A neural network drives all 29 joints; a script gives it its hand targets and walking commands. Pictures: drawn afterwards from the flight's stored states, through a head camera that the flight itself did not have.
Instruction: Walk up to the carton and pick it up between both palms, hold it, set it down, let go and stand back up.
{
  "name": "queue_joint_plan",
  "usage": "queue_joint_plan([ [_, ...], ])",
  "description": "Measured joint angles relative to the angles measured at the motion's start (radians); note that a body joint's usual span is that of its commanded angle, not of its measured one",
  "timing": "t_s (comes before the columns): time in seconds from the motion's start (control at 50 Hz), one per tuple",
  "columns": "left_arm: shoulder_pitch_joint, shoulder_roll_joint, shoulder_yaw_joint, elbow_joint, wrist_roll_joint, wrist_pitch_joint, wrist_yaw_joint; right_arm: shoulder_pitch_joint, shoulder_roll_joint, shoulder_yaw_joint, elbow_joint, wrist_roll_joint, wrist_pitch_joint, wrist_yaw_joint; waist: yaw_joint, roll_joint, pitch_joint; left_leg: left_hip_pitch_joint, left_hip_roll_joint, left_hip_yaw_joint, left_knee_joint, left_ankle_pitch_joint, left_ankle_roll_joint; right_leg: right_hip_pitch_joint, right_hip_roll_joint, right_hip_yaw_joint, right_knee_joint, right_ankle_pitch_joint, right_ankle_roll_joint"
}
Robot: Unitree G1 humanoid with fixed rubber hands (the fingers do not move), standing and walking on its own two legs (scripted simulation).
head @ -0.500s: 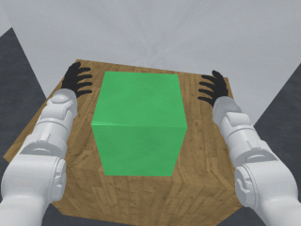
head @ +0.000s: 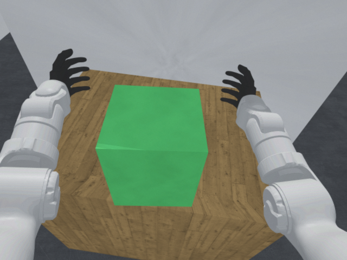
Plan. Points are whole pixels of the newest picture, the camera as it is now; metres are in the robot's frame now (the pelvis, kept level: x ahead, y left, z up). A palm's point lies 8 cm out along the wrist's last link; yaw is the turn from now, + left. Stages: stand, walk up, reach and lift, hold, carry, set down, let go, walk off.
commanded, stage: set down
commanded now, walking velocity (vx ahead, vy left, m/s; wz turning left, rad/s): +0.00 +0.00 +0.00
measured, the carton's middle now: (155, 149) +0.41 +0.03 +0.03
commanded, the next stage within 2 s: none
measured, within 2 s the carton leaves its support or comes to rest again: neither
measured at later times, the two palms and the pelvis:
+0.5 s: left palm (62, 124) +0.41 +0.23 +0.13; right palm (247, 135) +0.37 -0.17 +0.12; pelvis +0.00 +0.00 +0.01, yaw -1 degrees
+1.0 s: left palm (53, 164) +0.34 +0.25 +0.08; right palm (240, 167) +0.32 -0.15 +0.08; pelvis -0.01 +0.02 +0.00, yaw -1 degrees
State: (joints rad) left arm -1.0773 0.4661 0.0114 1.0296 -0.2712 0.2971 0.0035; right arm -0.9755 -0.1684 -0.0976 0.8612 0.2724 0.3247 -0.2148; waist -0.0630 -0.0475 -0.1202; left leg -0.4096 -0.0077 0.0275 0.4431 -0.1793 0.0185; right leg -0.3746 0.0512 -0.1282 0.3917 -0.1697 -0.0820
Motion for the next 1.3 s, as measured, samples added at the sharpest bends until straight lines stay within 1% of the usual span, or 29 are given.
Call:
queue_joint_plan([
  [0.08,-0.005,-0.003,0.022,-0.044,0.027,0.037,-0.019,-0.019,-0.02,0.021,-0.002,0.031,0.017,0.005,0.002,0.007,0.024,0.035,0.001,-0.001,-0.009,-0.002,0.0,0.04,0.003,0.0,-0.019,0.003,0.002],
  [0.14,0.033,-0.016,0.054,-0.111,0.054,0.059,-0.033,0.016,-0.027,0.05,-0.053,0.056,0.02,0.006,0.008,0.011,0.032,0.07,0.001,0.006,-0.029,0.0,0.001,0.07,0.004,0.009,-0.036,0.007,0.006],
  [0.24,0.064,-0.025,0.089,-0.109,0.082,0.089,-0.05,0.054,-0.026,0.065,-0.071,0.058,0.036,0.002,0.009,0.01,0.063,0.128,-0.003,0.01,-0.051,0.002,0.005,0.122,0.002,0.015,-0.047,0.004,0.006],
  [0.3,0.124,-0.036,0.103,-0.159,0.091,0.084,-0.054,0.114,-0.019,0.073,-0.12,0.061,0.031,-0.001,0.01,0.009,0.077,0.153,-0.004,0.011,-0.065,0.008,0.005,0.146,0.001,0.016,-0.059,0.009,0.007],
  [0.36,0.215,-0.051,0.121,-0.235,0.105,0.07,-0.063,0.208,-0.001,0.079,-0.202,0.049,0.012,-0.005,0.01,0.005,0.085,0.172,-0.004,0.011,-0.071,0.008,0.005,0.167,0.002,0.017,-0.067,0.011,0.008],
  [0.42,0.278,-0.064,0.132,-0.27,0.116,0.07,-0.062,0.272,0.011,0.081,-0.232,0.043,0.005,-0.005,0.015,0.0,0.103,0.188,-0.002,0.016,-0.068,0.006,0.006,0.181,0.003,0.022,-0.064,0.011,0.007],
  [0.52,0.394,-0.085,0.119,-0.366,0.089,0.054,-0.045,0.4,0.029,0.063,-0.352,0.015,-0.001,0.003,0.027,-0.003,0.103,0.167,0.0,0.018,-0.052,0.007,0.008,0.162,0.004,0.023,-0.054,0.015,0.007],
  [0.58,0.44,-0.094,0.111,-0.409,0.078,0.05,-0.033,0.444,0.034,0.052,-0.394,0.003,-0.001,0.012,0.034,-0.004,0.103,0.158,0.001,0.02,-0.045,0.008,0.009,0.154,0.004,0.024,-0.05,0.019,0.006],
  [0.64,0.484,-0.105,0.111,-0.439,0.083,0.034,-0.038,0.482,0.038,0.06,-0.421,-0.009,-0.007,0.019,0.038,-0.006,0.113,0.168,0.0,0.019,-0.045,0.011,0.011,0.165,0.003,0.023,-0.051,0.022,0.007],
  [0.7,0.498,-0.106,0.101,-0.432,0.063,0.023,-0.029,0.495,0.051,0.045,-0.426,-0.018,0.003,0.021,0.044,-0.005,0.11,0.162,-0.002,0.02,-0.035,0.01,0.014,0.157,0.001,0.023,-0.038,0.019,0.008],
  [0.78,0.53,-0.114,0.099,-0.447,0.066,-0.011,-0.024,0.53,0.073,0.046,-0.44,-0.03,-0.008,0.027,0.054,-0.005,0.111,0.173,-0.003,0.022,-0.037,0.01,0.017,0.167,0.0,0.025,-0.039,0.02,0.01],
  [0.88,0.581,-0.123,0.085,-0.462,0.061,-0.032,-0.029,0.584,0.104,0.033,-0.451,-0.062,-0.023,0.03,0.057,-0.004,0.104,0.191,-0.008,0.016,-0.037,0.005,0.019,0.188,-0.005,0.02,-0.039,0.013,0.013],
  [0.96,0.632,-0.131,0.077,-0.466,0.071,-0.046,-0.04,0.619,0.115,0.022,-0.443,-0.084,-0.037,0.032,0.055,0.004,0.117,0.212,-0.012,0.015,-0.034,-0.003,0.022,0.21,-0.008,0.02,-0.038,0.006,0.018],
  [1.0,0.657,-0.134,0.07,-0.477,0.068,-0.05,-0.038,0.641,0.116,0.015,-0.451,-0.092,-0.042,0.036,0.058,0.006,0.124,0.216,-0.014,0.019,-0.033,-0.006,0.025,0.211,-0.01,0.024,-0.033,0.002,0.021],
  [1.06,0.697,-0.139,0.048,-0.526,0.052,-0.058,-0.022,0.68,0.104,0.01,-0.482,-0.09,-0.057,0.051,0.063,0.009,0.132,0.211,-0.016,0.022,-0.031,-0.009,0.027,0.204,-0.013,0.027,-0.026,-0.002,0.023],
  [1.14,0.789,-0.158,0.048,-0.625,0.072,-0.069,-0.033,0.768,0.08,0.038,-0.552,-0.081,-0.088,0.063,0.065,0.015,0.14,0.223,-0.015,0.026,-0.036,-0.013,0.029,0.219,-0.011,0.031,-0.041,0.001,0.026],
  [1.22,0.828,-0.157,0.034,-0.665,0.041,-0.057,-0.022,0.819,0.066,0.038,-0.597,-0.068,-0.078,0.076,0.071,0.012,0.131,0.215,-0.015,0.031,-0.033,-0.018,0.03,0.206,-0.011,0.036,-0.032,-0.006,0.026],
  [1.26,0.855,-0.155,0.031,-0.701,0.035,-0.078,-0.016,0.845,0.062,0.038,-0.63,-0.063,-0.094,0.08,0.074,0.013,0.126,0.21,-0.013,0.033,-0.032,-0.02,0.029,0.202,-0.009,0.039,-0.034,-0.006,0.026],
  [1.3,0.876,-0.154,0.035,-0.718,0.04,-0.098,-0.02,0.867,0.059,0.047,-0.653,-0.058,-0.11,0.082,0.078,0.014,0.128,0.219,-0.011,0.036,-0.036,-0.021,0.028,0.211,-0.007,0.042,-0.04,-0.004,0.026],
])
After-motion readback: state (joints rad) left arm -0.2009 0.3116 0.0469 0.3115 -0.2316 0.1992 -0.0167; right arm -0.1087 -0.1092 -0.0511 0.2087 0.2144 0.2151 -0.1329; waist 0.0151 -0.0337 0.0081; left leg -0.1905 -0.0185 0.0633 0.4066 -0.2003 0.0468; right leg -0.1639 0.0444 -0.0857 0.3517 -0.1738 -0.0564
